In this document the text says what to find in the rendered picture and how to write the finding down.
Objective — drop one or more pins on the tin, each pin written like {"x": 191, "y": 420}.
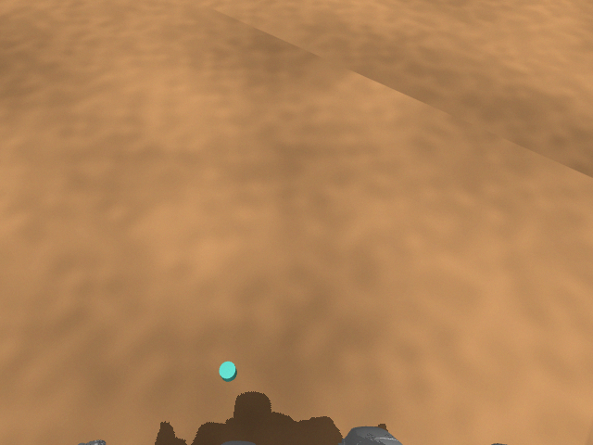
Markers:
{"x": 228, "y": 371}

